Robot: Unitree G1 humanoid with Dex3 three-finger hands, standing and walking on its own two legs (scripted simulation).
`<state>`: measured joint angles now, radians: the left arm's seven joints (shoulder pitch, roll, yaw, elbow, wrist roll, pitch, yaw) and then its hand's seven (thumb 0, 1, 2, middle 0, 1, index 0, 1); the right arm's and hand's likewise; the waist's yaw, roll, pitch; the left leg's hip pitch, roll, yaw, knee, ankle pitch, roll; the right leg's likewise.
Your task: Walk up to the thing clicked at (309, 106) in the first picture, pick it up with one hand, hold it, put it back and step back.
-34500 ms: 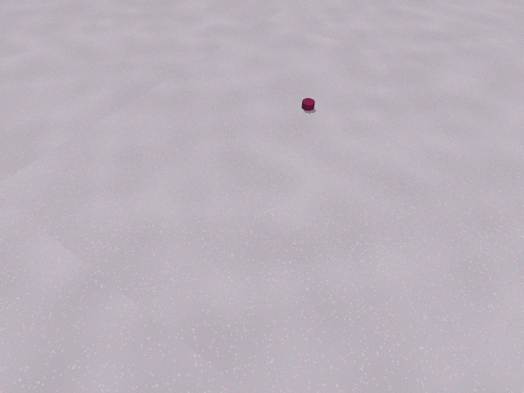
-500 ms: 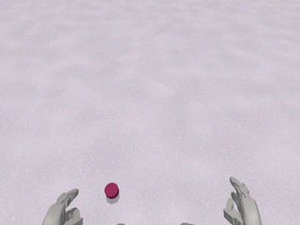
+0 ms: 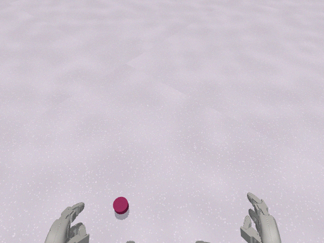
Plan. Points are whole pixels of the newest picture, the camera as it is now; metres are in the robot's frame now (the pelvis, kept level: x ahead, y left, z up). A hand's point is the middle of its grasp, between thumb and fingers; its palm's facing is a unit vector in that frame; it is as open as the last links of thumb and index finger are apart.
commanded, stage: home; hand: left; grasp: from above
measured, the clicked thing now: (121, 205) +0.44 +0.22 -0.69
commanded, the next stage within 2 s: stand in 0.50 s
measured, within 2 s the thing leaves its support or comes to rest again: neither
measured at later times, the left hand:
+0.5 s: hand (88, 236) +0.17 +0.18 -0.04, palm faces +0.04 -0.98 -0.20, open 7.4 cm
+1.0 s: hand out of the picture +0.06 +0.24 -0.11, palm faces +0.04 -0.94 -0.34, open 7.4 cm
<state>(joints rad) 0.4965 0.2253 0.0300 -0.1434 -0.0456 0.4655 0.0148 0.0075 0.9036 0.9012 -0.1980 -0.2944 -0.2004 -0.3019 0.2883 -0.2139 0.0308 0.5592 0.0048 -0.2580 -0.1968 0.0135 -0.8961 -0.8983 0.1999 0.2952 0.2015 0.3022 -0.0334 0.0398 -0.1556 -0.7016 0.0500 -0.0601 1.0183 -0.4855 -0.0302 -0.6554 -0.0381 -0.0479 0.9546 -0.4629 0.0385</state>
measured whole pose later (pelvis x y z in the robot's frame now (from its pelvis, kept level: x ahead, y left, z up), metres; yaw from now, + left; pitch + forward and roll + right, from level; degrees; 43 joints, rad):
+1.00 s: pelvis +0.00 +0.00 +0.04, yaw +1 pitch -1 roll +0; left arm 0.24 0.29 0.05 0.89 0.04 0.03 0.03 0.01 0.90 0.90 -0.20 -0.30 -0.20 -0.30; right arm 0.20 -0.30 -0.05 0.94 -0.05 -0.01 -0.02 0.01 -0.90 -0.90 0.20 0.29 0.20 0.30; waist 0.02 0.00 0.05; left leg -0.33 0.02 -0.03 0.71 -0.35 -0.02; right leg -0.31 -0.07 -0.03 0.69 -0.36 0.04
